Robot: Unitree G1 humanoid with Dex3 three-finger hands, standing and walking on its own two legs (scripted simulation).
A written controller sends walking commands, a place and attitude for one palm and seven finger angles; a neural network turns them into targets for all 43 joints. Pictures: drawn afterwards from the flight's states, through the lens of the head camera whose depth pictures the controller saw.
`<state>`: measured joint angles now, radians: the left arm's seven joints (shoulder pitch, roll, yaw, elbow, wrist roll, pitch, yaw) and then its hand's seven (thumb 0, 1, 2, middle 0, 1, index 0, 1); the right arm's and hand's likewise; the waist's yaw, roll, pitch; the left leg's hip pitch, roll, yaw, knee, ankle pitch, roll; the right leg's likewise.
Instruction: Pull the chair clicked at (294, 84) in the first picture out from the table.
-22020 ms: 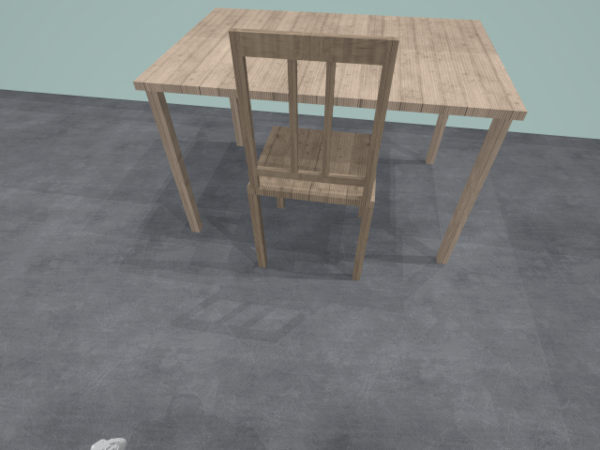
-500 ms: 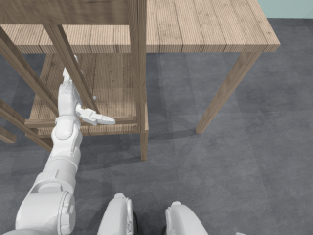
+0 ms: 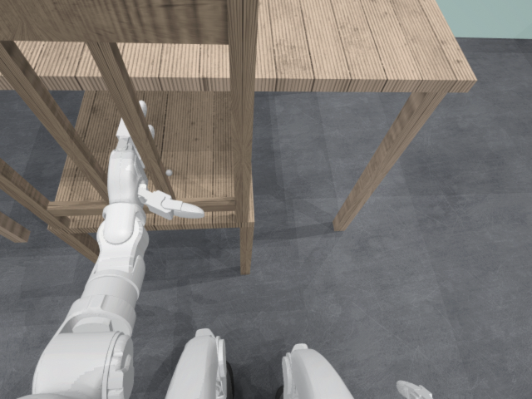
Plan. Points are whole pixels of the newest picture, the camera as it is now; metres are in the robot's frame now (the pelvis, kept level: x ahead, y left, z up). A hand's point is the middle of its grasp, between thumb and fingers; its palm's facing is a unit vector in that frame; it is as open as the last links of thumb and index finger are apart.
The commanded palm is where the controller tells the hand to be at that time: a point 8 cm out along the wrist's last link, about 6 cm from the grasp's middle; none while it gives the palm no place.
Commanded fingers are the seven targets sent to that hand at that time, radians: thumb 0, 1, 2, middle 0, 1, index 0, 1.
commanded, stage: hook a spindle and tug to test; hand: left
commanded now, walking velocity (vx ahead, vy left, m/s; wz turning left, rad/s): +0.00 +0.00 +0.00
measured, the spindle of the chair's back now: (75, 147) +0.47 +0.27 +0.06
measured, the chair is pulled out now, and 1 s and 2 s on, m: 0.00 0.02 0.10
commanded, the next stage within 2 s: step backward, pulling the chair out in 1.32 s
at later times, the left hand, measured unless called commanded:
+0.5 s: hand (168, 168) +0.46 +0.14 +0.02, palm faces +0.04 -1.00 -0.02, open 9.2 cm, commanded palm +0.43 +0.18 +0.03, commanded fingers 0.00 0.62 0.78 -0.50 -1.45 -0.50 -1.45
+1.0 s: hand (168, 181) +0.43 +0.14 +0.03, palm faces +0.04 -1.00 -0.02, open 4.9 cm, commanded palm +0.40 +0.18 +0.03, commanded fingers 0.00 0.90 0.90 -0.50 -1.45 -0.50 -1.45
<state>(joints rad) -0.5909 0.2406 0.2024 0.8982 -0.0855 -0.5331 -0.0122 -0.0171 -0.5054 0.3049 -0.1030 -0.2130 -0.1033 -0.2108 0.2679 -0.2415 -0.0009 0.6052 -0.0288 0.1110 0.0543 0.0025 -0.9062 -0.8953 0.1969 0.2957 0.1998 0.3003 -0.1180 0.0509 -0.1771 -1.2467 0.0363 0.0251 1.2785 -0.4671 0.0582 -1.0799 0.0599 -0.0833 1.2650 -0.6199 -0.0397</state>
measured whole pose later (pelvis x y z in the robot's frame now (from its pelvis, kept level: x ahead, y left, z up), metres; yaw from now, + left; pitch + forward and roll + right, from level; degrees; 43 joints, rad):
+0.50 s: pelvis +0.00 +0.00 +0.00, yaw +0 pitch +25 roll -4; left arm -0.63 0.27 0.23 0.95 -0.09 -0.54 -0.04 -0.01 0.09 0.56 -0.47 -1.34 -0.46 -1.34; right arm 0.29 -0.24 0.00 0.62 -0.03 0.12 0.05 0.00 -0.91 -0.90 0.20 0.30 0.20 0.30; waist -0.13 0.05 -0.17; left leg -1.27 0.04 0.02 1.29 -0.47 0.06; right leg -1.10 0.07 -0.09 1.28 -0.62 -0.04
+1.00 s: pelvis +0.01 +0.01 +0.01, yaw -1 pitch +24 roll -4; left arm -0.43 0.21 0.15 0.73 -0.12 -0.49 0.01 0.01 0.78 0.82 -0.46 -1.45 -0.46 -1.45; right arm 0.28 -0.23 -0.01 0.58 -0.02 0.13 0.07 0.00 -0.91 -0.90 0.20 0.30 0.20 0.30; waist -0.11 0.05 -0.18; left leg -1.19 0.04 0.05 1.24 -0.48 0.07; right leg -1.03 0.06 -0.06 1.22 -0.62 -0.03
